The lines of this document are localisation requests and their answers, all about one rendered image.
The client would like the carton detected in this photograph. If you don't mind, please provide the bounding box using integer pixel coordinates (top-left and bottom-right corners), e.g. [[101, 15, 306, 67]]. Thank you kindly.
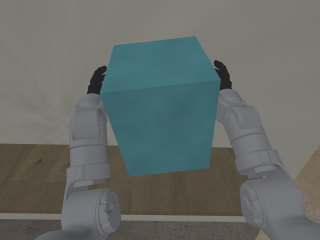
[[99, 36, 221, 177]]

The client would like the robot right hand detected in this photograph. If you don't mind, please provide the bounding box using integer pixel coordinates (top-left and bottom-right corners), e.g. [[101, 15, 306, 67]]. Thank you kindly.
[[214, 60, 232, 91]]

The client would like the left robot upper arm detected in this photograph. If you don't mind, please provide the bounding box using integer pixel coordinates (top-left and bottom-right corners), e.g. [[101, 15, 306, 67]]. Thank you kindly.
[[34, 188, 122, 240]]

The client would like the robot left hand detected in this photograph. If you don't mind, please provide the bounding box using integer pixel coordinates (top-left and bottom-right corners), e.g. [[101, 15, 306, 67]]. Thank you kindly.
[[87, 66, 107, 95]]

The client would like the robot right forearm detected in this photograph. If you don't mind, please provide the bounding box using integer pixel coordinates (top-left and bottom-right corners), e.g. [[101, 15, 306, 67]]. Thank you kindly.
[[216, 88, 306, 213]]

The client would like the table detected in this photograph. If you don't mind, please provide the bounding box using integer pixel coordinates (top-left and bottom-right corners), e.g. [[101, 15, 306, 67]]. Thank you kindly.
[[0, 143, 263, 216]]

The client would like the robot left forearm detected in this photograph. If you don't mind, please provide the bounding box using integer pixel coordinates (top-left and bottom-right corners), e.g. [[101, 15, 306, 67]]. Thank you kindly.
[[61, 93, 112, 227]]

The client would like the right robot upper arm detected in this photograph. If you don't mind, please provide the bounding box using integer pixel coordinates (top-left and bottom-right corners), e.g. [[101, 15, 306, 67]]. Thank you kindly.
[[239, 175, 320, 240]]

